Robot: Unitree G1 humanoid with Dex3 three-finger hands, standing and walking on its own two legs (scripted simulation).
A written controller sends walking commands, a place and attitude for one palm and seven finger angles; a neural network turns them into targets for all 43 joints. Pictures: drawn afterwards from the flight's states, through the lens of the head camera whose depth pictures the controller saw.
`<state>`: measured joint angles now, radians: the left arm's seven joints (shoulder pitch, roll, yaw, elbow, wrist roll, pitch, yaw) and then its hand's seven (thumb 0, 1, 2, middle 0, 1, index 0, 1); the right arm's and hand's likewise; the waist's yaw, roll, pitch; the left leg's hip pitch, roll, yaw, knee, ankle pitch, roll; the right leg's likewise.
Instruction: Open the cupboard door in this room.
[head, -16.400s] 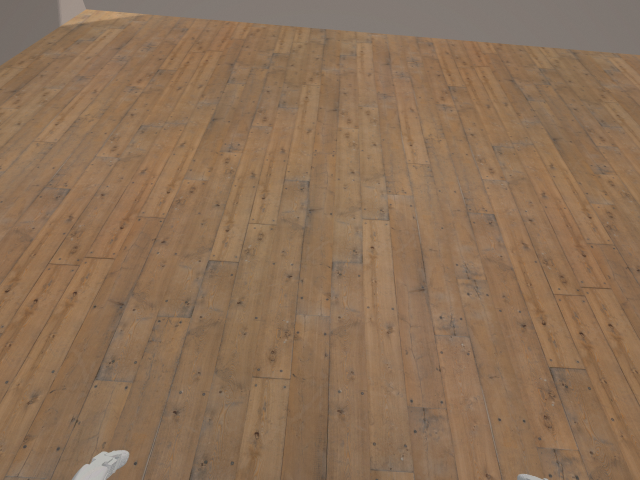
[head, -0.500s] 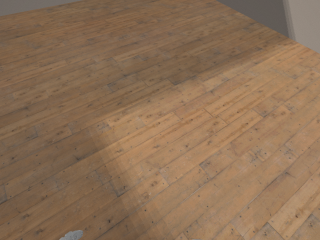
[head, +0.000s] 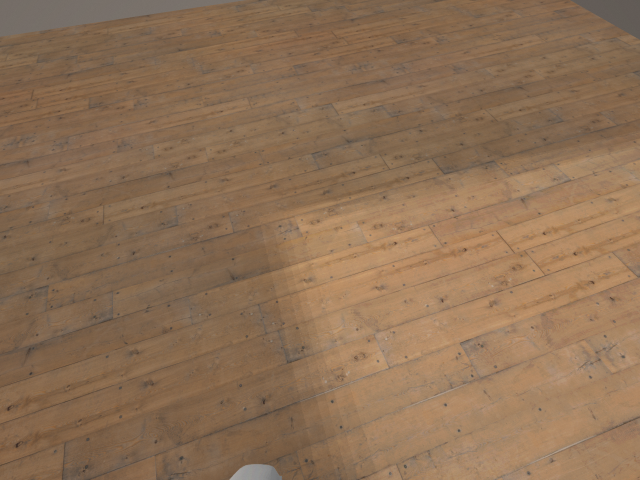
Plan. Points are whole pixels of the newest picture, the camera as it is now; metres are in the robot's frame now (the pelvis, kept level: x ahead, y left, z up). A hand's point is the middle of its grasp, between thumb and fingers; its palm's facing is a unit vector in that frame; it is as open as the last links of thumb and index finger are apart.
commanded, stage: turn or walk to find it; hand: left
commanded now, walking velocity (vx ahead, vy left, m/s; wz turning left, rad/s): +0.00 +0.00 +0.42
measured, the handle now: out of the picture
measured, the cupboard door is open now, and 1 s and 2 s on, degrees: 0 0 0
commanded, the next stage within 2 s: none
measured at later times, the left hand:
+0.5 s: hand out of the picture +0.01 +0.26 -0.16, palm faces +0.21 -0.94 -0.25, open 7.4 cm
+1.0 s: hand out of the picture -0.08 +0.19 -0.16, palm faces +0.44 -0.87 -0.25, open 7.4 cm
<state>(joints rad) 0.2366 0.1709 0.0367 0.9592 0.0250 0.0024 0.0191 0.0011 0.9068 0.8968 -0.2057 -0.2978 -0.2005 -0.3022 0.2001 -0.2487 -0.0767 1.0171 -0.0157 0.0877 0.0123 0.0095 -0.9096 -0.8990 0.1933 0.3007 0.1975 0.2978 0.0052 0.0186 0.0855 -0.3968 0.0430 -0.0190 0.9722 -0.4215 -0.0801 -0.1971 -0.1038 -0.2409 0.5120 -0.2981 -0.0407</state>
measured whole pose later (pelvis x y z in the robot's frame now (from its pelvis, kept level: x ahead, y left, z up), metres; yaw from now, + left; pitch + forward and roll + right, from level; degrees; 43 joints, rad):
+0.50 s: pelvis -0.03 +0.03 +0.00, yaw +11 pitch +0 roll +0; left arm 0.16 0.24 0.06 0.95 0.01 0.06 0.01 0.00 0.90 0.90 -0.20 -0.30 -0.19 -0.30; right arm 0.16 -0.19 -0.04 0.95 -0.02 0.03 0.00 0.01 -0.90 -0.90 0.20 0.30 0.20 0.30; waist 0.00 -0.01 0.07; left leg -0.25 -0.04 -0.04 0.46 -0.21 0.03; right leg -0.41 -0.08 -0.03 0.92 -0.43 0.09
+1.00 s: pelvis -0.05 -0.01 +0.00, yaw +25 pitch -1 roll +1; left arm 0.22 0.17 0.03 0.95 0.03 0.00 0.02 0.00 0.91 0.90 -0.21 -0.30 -0.20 -0.30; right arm 0.21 -0.24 -0.07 1.02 -0.01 0.09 0.02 0.01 -0.91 -0.90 0.19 0.30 0.20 0.30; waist 0.00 0.01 0.09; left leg -0.39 0.04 0.00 0.94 -0.43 -0.07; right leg -0.21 -0.12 -0.24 0.52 -0.29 -0.02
